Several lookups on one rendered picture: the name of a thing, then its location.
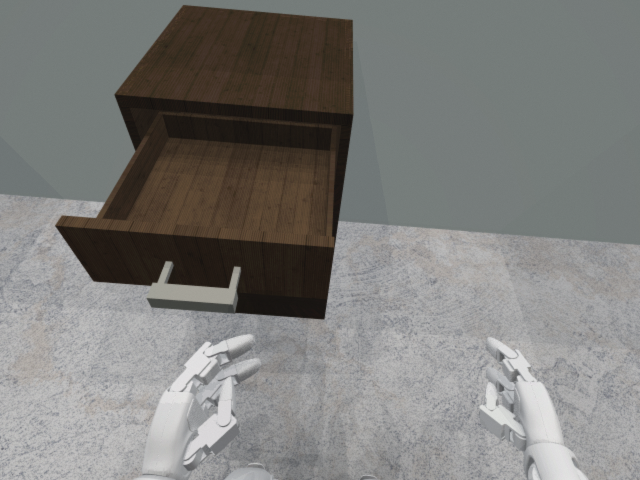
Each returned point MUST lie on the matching robot right hand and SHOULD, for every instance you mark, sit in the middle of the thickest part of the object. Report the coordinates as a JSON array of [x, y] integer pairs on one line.
[[526, 401]]

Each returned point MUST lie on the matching drawer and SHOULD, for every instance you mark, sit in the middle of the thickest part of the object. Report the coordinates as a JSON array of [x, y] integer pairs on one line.
[[209, 193]]

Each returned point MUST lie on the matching robot left hand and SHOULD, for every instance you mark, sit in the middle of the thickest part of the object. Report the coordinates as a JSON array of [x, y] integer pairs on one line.
[[170, 450]]

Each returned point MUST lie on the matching cabinet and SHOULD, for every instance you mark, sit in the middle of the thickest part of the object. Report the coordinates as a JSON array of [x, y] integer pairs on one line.
[[251, 65]]

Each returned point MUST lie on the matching handle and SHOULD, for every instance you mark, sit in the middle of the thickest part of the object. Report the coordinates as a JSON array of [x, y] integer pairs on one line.
[[195, 298]]

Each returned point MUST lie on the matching right robot forearm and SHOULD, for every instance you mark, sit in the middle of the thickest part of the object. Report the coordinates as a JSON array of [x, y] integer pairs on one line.
[[551, 461]]

